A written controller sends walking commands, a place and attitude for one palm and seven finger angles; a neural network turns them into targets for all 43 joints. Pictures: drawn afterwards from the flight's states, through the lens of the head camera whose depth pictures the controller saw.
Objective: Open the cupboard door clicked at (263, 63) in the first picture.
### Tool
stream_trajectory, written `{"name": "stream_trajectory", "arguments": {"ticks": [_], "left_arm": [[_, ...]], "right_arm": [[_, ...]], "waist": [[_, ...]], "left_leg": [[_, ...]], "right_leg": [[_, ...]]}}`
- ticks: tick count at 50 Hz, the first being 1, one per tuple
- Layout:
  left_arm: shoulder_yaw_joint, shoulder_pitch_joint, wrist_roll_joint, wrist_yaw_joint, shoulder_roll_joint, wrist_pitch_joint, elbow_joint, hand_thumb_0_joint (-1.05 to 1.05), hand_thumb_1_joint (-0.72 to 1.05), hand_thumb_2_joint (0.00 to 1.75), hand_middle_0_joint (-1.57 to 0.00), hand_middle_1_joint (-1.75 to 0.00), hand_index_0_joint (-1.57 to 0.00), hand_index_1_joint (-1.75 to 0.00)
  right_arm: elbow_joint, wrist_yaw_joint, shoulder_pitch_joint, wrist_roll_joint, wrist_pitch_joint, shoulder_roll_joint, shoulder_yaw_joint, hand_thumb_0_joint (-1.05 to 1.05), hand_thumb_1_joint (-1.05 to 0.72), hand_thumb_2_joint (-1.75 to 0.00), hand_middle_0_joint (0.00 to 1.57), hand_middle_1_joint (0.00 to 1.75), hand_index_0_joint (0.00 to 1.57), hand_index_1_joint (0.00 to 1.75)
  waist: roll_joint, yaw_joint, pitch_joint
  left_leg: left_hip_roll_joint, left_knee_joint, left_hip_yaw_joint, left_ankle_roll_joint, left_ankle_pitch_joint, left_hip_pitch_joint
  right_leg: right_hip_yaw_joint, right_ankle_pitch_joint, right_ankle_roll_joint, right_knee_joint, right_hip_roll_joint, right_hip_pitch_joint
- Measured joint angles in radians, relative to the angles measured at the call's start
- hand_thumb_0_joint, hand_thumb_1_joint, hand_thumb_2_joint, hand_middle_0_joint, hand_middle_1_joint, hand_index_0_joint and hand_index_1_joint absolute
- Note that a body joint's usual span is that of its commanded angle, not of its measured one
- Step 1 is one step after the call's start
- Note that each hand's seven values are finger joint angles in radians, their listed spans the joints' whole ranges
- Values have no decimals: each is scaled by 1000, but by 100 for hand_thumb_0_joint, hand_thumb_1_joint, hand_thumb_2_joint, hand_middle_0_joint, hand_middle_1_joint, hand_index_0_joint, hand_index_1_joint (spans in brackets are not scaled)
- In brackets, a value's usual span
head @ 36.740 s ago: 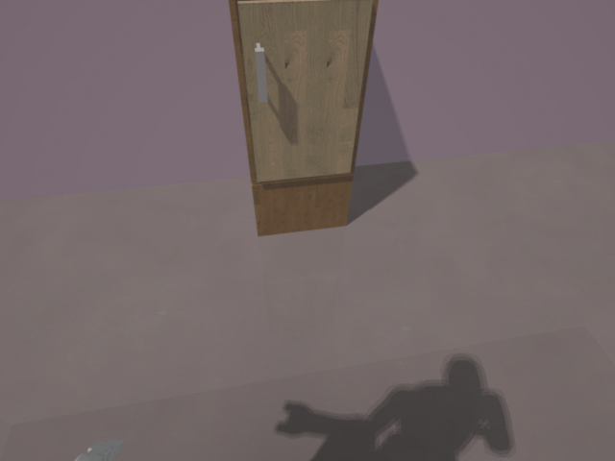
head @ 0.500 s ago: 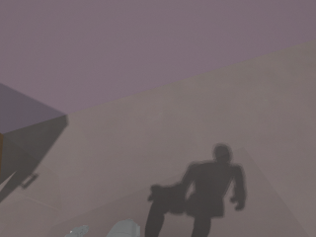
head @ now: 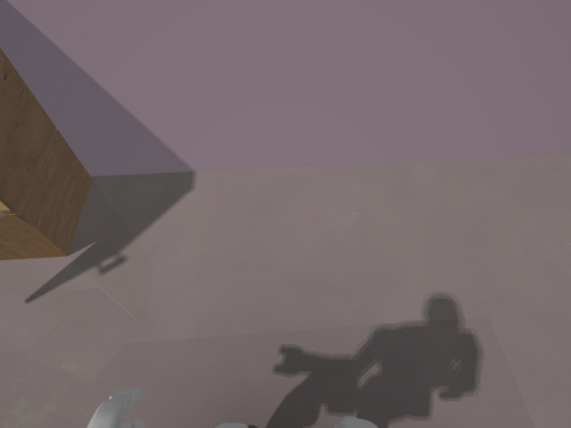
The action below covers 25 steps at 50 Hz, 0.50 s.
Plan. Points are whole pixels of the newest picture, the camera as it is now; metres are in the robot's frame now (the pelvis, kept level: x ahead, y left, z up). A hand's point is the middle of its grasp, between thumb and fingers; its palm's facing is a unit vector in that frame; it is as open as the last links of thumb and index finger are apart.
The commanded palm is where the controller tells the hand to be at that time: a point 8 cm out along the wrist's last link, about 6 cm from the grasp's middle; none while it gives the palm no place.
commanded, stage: turn to face it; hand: left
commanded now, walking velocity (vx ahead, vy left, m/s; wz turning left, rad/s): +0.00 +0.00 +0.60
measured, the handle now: out of the picture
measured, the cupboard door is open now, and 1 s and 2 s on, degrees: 49 49 49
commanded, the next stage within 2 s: take the last steps up to it in 1.30 s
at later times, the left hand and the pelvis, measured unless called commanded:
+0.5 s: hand out of the picture -0.02 +0.21 -0.20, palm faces +0.35 -0.91 -0.23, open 7.4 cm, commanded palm none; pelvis +0.01 -0.01 -0.02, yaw +19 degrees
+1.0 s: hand out of the picture +0.03 +0.17 -0.14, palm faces +0.54 -0.79 -0.29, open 7.4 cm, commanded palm none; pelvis +0.05 -0.06 +0.00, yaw +36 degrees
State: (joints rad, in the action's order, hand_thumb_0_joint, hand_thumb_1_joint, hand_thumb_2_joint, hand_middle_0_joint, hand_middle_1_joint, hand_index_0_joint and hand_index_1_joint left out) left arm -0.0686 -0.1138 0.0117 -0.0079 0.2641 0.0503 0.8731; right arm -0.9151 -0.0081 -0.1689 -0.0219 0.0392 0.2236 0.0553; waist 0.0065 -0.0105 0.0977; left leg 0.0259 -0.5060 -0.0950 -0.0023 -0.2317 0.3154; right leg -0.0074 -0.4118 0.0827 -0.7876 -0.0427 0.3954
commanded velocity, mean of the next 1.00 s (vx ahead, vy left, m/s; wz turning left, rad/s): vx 0.00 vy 0.00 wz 0.59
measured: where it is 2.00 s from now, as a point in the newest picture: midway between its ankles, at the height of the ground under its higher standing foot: outside the picture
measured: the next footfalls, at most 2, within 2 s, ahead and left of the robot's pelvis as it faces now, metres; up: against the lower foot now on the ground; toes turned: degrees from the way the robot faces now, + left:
right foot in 0.06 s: +0.03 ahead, -0.14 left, +0.00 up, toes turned +0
left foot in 0.42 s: +0.04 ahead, +0.10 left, +0.00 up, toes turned +22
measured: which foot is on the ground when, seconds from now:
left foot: down 0.00-0.06, up 0.08-0.40, down 0.42-0.88, up 0.90-1.00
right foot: up 0.00-0.04, down 0.06-0.44, up 0.46-0.88, down 0.90-1.00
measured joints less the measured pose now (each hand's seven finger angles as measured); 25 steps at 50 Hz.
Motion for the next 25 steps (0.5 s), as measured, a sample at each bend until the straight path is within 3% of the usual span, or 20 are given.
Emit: {"name": "stream_trajectory", "arguments": {"ticks": [3, 6, 8, 10, 14, 18, 21, 23, 25], "left_arm": [[8, -5, 1, -1, -8, -25, -21, 1, 91, 90, -20, -29, -20, -30], [23, -11, 9, -10, -43, -38, -18, 1, 91, 90, -20, -29, -20, -30], [31, -28, 7, -14, -61, -38, -15, 1, 90, 90, -20, -29, -20, -30], [35, -45, 6, -16, -71, -37, -10, 1, 90, 90, -20, -29, -20, -30], [38, -74, 9, -14, -80, -41, 1, 1, 90, 90, -20, -29, -21, -30], [33, -102, 13, -8, -71, -42, 12, 1, 90, 90, -21, -29, -21, -30], [22, -132, 8, -4, -49, -35, 26, 1, 90, 90, -21, -30, -21, -30], [11, -129, 2, -2, -25, -13, 42, 1, 90, 90, -21, -30, -21, -30], [3, -109, 3, -8, -5, 13, 52, 1, 90, 90, -21, -29, -21, -30]], "right_arm": [[-3, -1, -14, 9, 12, 8, 12, 1, -90, -90, 20, 30, 20, 30], [-16, -4, -1, 11, 29, 34, 30, 1, -90, -90, 20, 30, 20, 29], [-23, -9, 6, 8, 36, 43, 35, 1, -90, -90, 20, 30, 20, 29], [-26, -15, 13, 8, 40, 43, 34, 1, -91, -90, 20, 30, 20, 29], [-22, -22, 32, 11, 42, 32, 24, 1, -91, -90, 20, 30, 20, 29], [-13, -26, 66, 14, 36, 24, 13, 1, -91, -90, 20, 30, 20, 29], [9, -28, 84, 12, 20, 21, 6, 1, -91, -90, 20, 30, 20, 29], [23, -24, 94, 8, -1, 14, 6, 1, -91, -90, 20, 30, 20, 29], [33, -17, 93, 7, -13, 7, -1, 1, -91, -90, 20, 30, 20, 29]], "waist": [[6, -3, -14], [38, -11, 2], [37, -16, 7], [22, -20, 11], [-19, -13, 21], [-46, 11, 36], [-61, 20, 30], [-81, 20, 31], [-83, 26, 36]], "left_leg": [[18, -77, -27, 20, -40, 43], [21, -379, -2, 33, -236, 140], [9, -553, 42, 48, -237, 188], [-10, -616, 80, 63, -218, 203], [-40, -482, 133, 77, -205, 160], [-43, -286, 169, 63, -199, 88], [-30, -111, 193, 40, -76, 9], [-9, -132, 186, -34, -54, 28], [-5, -146, 167, -56, -75, 34]], "right_leg": [[-13, 106, -27, 228, 8, -101], [-58, 81, -82, 205, 3, -116], [-83, 80, -90, 229, -12, -145], [-106, 88, -90, 259, -28, -173], [-154, 88, -85, 285, -60, -209], [-203, 53, -72, 244, -85, -216], [-235, -2, -52, 153, -109, -192], [-183, -77, -28, -24, -121, -115], [-106, -142, -17, -207, -92, -29]]}}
